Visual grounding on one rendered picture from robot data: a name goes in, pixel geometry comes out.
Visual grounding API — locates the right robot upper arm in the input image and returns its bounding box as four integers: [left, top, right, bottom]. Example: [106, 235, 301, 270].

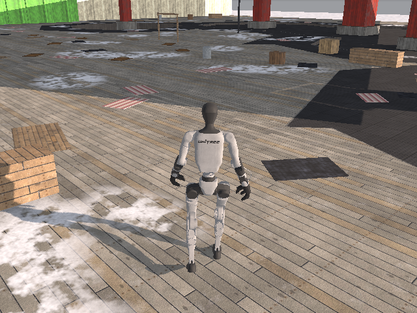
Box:
[223, 131, 241, 168]

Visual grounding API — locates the right robot forearm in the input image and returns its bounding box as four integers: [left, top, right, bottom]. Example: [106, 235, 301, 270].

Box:
[235, 158, 249, 186]

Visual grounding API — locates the right robot shin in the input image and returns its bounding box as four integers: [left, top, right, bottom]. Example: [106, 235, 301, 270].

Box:
[214, 209, 225, 251]

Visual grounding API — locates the right robot hand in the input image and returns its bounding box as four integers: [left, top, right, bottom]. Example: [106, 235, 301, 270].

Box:
[236, 184, 251, 201]

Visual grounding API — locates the robot left thigh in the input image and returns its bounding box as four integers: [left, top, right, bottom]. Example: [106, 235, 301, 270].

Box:
[186, 183, 199, 230]

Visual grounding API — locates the left robot hand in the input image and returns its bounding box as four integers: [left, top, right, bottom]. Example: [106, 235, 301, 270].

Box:
[170, 174, 185, 186]

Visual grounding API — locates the left robot forearm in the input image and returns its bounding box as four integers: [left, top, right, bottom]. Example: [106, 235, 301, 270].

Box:
[171, 155, 183, 177]

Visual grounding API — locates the left robot upper arm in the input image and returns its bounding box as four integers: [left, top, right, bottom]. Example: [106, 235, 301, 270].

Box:
[177, 130, 196, 166]

